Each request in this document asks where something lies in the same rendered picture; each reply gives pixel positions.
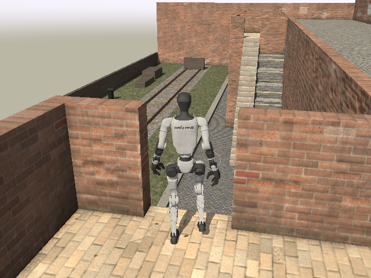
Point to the robot left forearm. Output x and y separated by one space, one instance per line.
157 154

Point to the robot left upper arm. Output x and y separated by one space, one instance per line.
164 132

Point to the robot right upper arm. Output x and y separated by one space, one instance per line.
203 123

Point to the robot torso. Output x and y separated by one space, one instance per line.
184 136

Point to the robot right forearm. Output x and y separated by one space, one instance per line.
211 158

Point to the left robot hand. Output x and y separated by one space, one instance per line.
157 166

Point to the right robot hand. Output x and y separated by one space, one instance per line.
216 176

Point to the right robot thigh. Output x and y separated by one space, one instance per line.
199 172

